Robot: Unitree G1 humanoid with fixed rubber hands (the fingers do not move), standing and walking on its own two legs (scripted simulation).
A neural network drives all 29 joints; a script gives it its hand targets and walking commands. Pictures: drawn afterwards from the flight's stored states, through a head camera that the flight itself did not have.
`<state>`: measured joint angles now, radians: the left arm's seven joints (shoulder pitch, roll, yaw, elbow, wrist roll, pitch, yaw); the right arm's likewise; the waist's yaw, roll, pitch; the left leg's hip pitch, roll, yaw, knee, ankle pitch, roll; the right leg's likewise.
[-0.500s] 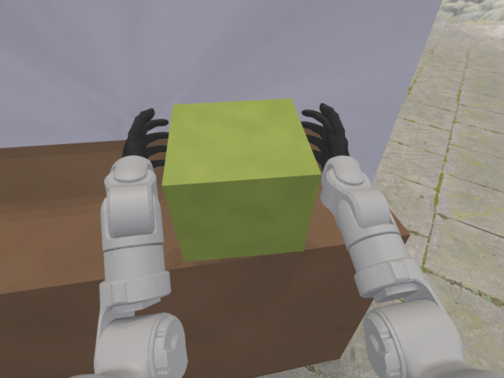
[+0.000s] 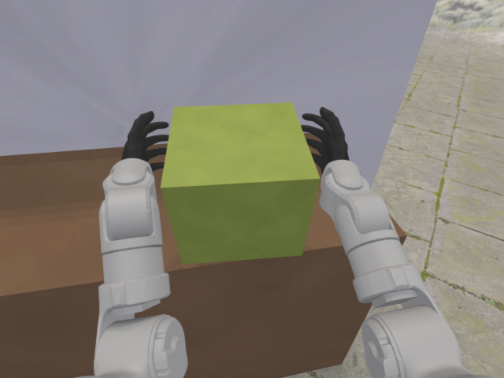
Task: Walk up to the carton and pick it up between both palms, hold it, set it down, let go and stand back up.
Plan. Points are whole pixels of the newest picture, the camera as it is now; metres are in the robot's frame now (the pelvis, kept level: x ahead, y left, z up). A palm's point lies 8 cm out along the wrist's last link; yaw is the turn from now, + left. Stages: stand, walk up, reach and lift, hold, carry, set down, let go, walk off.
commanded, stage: hold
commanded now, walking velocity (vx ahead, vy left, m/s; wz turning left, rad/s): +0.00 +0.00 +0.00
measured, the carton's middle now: (238, 181) +0.37 +0.01 +0.18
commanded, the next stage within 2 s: none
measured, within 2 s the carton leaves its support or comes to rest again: neither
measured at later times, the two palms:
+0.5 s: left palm (131, 164) +0.35 +0.16 +0.23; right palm (327, 158) +0.35 -0.12 +0.23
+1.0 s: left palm (132, 166) +0.35 +0.17 +0.22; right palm (324, 161) +0.36 -0.12 +0.22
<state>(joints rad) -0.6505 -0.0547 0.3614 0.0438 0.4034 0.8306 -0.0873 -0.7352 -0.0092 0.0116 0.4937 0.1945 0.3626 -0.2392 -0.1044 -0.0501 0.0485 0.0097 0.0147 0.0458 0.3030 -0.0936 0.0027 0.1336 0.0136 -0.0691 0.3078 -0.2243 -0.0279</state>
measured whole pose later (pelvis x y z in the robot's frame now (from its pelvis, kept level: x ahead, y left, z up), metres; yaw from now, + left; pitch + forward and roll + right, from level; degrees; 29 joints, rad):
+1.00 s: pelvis +0.00 +0.01 +0.00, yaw +0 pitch -12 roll +0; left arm -0.67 -0.06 0.34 0.05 0.42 0.83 -0.07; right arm -0.75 -0.02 -0.01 0.53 0.20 0.33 -0.21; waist -0.10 -0.06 0.06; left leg -0.02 0.01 0.06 0.31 -0.09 0.02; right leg 0.12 0.01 -0.06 0.29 -0.20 -0.01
